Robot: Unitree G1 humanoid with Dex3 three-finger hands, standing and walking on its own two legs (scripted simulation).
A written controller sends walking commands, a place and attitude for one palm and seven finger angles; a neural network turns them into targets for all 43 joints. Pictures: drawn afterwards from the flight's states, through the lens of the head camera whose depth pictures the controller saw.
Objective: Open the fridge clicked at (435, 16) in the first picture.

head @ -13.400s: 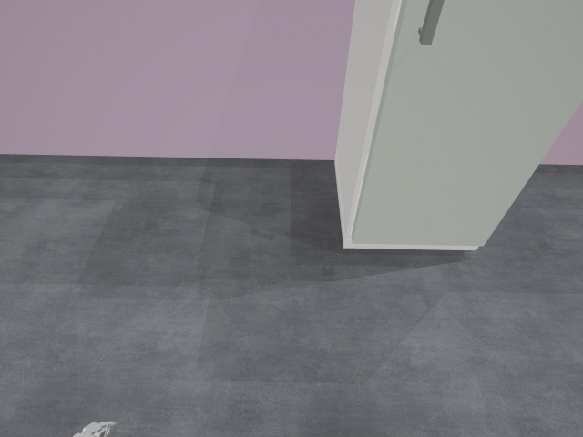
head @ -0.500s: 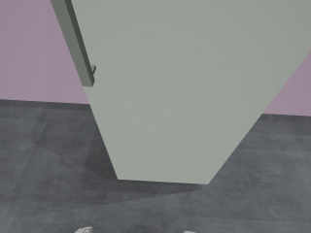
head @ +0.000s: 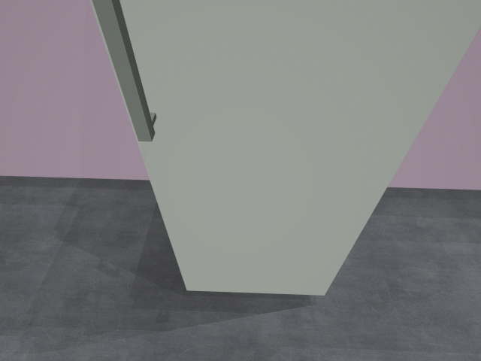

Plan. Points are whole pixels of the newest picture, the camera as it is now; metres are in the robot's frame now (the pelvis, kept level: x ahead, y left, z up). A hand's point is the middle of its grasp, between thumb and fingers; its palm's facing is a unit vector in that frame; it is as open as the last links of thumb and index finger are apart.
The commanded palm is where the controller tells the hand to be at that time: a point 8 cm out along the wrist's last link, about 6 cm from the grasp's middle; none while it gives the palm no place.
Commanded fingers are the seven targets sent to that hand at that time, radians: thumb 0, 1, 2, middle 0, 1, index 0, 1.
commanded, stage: come to a stop and stand still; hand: left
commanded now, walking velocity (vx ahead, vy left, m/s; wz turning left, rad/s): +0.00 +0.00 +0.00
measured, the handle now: (133, 69) +0.46 +0.20 +0.26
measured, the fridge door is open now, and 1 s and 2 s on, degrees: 0 0 0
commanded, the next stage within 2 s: look again from close up in 1.20 s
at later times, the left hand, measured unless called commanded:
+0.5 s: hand out of the picture +0.00 +0.18 -0.17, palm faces +0.00 -0.98 -0.21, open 7.4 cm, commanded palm none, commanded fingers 0.00 0.90 0.90 -0.20 -0.30 -0.20 -0.30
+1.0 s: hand out of the picture +0.03 +0.18 -0.17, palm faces +0.00 -0.98 -0.20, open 7.3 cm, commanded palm none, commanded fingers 0.00 0.90 0.90 -0.20 -0.30 -0.20 -0.30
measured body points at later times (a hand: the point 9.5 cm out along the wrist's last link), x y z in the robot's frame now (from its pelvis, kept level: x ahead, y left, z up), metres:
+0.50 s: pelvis -0.01 +0.00 +0.00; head +0.00 -0.01 +0.45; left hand +0.00 +0.23 -0.15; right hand -0.05 -0.21 -0.16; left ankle +0.01 +0.11 -0.74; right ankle +0.02 -0.11 -0.74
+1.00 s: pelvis +0.03 +0.01 +0.00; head +0.04 +0.00 +0.45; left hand +0.04 +0.23 -0.15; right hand +0.04 -0.22 -0.16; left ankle +0.01 +0.11 -0.74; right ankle +0.02 -0.11 -0.74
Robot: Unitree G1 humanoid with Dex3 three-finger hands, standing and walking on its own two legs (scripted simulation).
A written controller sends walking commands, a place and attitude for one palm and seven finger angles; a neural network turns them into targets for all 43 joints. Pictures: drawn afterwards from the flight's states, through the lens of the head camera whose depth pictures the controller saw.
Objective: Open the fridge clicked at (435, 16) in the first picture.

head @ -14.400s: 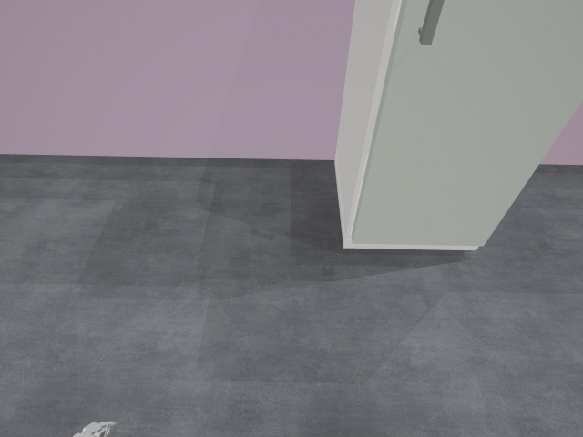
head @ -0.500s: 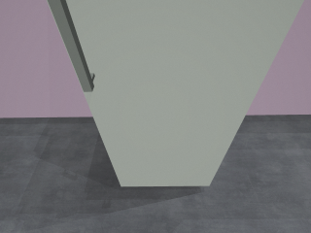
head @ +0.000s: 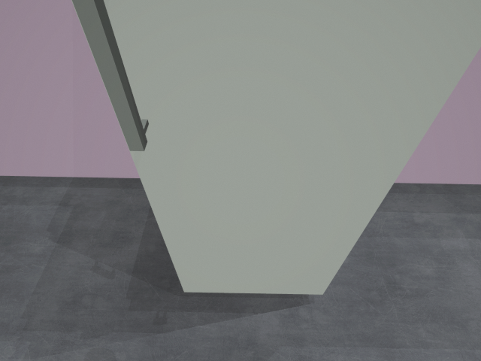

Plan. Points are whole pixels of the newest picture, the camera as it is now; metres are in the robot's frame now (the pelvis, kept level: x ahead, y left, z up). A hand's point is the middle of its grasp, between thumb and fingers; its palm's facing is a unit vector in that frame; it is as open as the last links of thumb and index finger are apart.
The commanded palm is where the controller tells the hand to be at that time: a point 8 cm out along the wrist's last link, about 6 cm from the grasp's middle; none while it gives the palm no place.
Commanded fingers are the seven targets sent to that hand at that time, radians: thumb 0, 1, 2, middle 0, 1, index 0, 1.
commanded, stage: come to a stop and stand still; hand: left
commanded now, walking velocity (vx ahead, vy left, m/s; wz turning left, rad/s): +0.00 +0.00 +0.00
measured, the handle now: (122, 75) +0.43 +0.20 +0.26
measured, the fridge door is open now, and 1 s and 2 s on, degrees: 0 0 0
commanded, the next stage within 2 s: look again from close up in 0.20 s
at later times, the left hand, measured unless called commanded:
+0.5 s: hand out of the picture +0.03 +0.18 -0.17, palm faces +0.01 -0.98 -0.21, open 7.4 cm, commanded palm none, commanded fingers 0.00 0.90 0.90 -0.20 -0.30 -0.20 -0.30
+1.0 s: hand out of the picture +0.02 +0.18 -0.17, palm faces +0.02 -0.98 -0.20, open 7.4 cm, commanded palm none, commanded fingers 0.00 0.90 0.90 -0.20 -0.30 -0.20 -0.30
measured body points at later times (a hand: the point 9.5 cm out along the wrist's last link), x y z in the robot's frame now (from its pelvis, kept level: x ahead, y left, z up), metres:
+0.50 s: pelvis +0.01 +0.00 +0.00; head +0.03 +0.00 +0.45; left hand +0.04 +0.23 -0.15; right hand +0.02 -0.22 -0.16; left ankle -0.02 +0.11 -0.74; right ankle -0.01 -0.11 -0.74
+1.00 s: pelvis +0.00 +0.00 +0.00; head +0.02 +0.00 +0.45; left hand +0.02 +0.23 -0.15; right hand +0.02 -0.23 -0.16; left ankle -0.02 +0.11 -0.74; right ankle -0.01 -0.11 -0.74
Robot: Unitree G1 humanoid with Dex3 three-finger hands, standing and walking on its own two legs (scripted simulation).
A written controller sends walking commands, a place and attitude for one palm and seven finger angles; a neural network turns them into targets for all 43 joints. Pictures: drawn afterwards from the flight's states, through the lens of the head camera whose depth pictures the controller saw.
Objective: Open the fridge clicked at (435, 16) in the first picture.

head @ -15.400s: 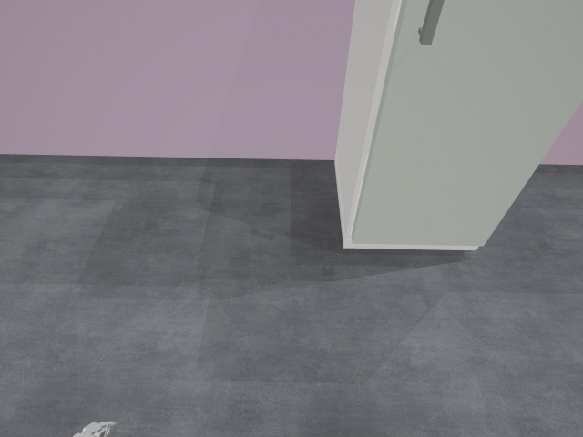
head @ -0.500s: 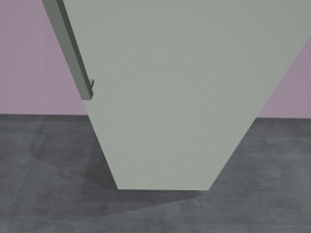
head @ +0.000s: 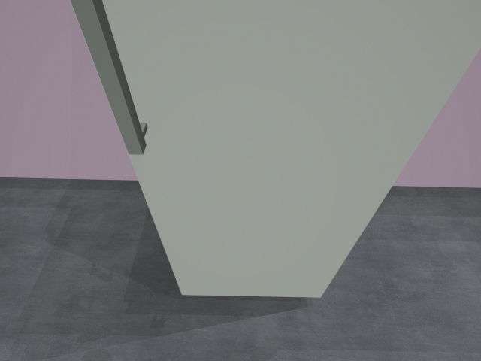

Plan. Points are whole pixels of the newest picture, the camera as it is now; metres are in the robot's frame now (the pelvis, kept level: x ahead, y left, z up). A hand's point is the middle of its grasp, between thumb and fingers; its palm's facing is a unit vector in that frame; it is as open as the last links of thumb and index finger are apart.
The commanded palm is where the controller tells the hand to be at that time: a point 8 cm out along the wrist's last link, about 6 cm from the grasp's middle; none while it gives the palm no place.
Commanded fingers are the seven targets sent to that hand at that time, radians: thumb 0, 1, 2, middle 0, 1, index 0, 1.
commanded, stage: look again from close up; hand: left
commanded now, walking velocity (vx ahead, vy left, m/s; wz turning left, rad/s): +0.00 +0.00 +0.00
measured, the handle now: (121, 79) +0.42 +0.20 +0.26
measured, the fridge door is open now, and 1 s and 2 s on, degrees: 0 0 0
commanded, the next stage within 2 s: raise the hand to about handle height in 0.06 s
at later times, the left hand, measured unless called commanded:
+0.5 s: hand (128, 329) +0.16 +0.18 +0.01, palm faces +0.01 -1.00 -0.03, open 8.1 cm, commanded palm +0.12 +0.25 +0.00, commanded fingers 0.00 0.48 0.72 -0.23 -0.57 -0.23 -0.57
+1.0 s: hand (64, 283) +0.19 +0.25 +0.10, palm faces +0.09 -0.99 -0.08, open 11.1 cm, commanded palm +0.15 +0.29 +0.11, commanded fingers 0.00 -0.10 0.47 -0.27 -0.94 -0.27 -0.94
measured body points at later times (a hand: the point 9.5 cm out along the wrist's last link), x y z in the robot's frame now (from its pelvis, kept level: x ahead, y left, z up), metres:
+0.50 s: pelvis -0.04 -0.01 -0.04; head -0.03 -0.01 +0.41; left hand +0.16 +0.23 +0.02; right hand +0.18 -0.26 -0.08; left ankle -0.03 +0.11 -0.74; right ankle -0.01 -0.11 -0.74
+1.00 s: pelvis -0.02 +0.00 -0.02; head -0.02 -0.01 +0.43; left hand +0.18 +0.30 +0.11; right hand +0.15 -0.21 -0.10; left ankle -0.03 +0.11 -0.74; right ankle -0.01 -0.11 -0.74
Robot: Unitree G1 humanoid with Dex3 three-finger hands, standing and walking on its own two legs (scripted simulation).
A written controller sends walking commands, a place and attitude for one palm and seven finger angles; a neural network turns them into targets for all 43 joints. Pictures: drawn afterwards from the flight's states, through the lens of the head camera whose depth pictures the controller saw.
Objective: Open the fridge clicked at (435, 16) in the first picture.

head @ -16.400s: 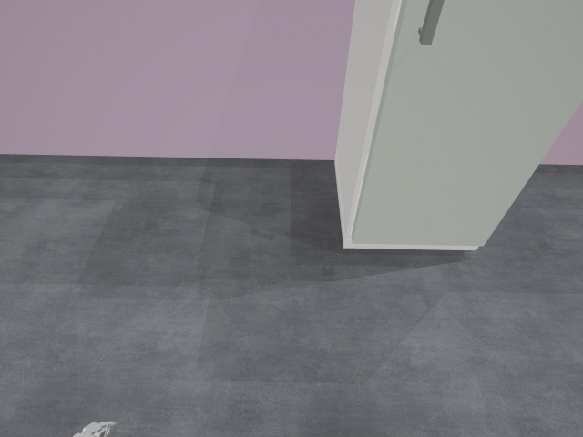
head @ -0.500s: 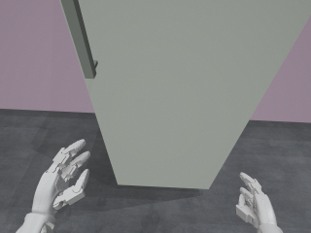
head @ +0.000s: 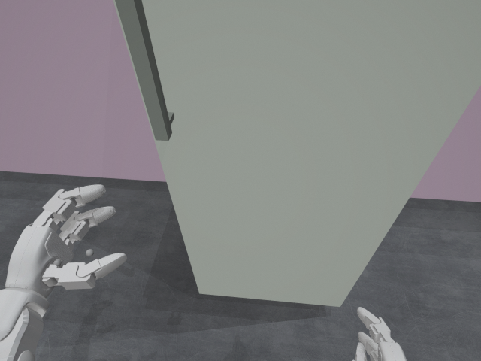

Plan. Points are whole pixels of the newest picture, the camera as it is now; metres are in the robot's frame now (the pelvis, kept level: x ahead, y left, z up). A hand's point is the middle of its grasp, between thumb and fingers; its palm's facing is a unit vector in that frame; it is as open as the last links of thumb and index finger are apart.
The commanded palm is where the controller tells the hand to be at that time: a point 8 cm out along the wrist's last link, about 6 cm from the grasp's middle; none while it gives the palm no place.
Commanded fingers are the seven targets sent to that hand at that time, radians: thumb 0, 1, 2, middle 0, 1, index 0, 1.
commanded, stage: raise the hand to about handle height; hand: left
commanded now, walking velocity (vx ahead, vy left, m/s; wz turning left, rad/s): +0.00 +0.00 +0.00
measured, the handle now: (152, 67) +0.46 +0.17 +0.28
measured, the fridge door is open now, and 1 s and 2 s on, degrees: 0 0 0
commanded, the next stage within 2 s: move the hooked fingers beside the handle in 1.26 s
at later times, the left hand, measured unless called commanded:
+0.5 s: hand (28, 186) +0.25 +0.27 +0.23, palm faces +0.08 -0.99 -0.13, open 13.7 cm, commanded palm +0.22 +0.31 +0.24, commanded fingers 0.00 -0.50 0.30 -0.30 -1.20 -0.30 -1.20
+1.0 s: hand (14, 136) +0.28 +0.28 +0.28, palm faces +0.05 -0.99 -0.14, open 14.0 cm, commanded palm +0.24 +0.32 +0.29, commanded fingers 0.00 -0.50 0.30 -0.30 -1.20 -0.30 -1.20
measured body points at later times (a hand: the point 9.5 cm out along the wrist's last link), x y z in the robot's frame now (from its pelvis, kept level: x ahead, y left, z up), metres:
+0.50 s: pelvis +0.00 +0.00 +0.02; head -0.03 -0.01 +0.46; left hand +0.24 +0.33 +0.24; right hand +0.23 -0.19 -0.03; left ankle +0.00 +0.11 -0.72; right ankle +0.00 -0.11 -0.72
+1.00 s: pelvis +0.00 +0.00 +0.02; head -0.03 -0.03 +0.47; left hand +0.27 +0.33 +0.29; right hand +0.22 -0.22 -0.05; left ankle +0.00 +0.11 -0.72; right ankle +0.00 -0.11 -0.72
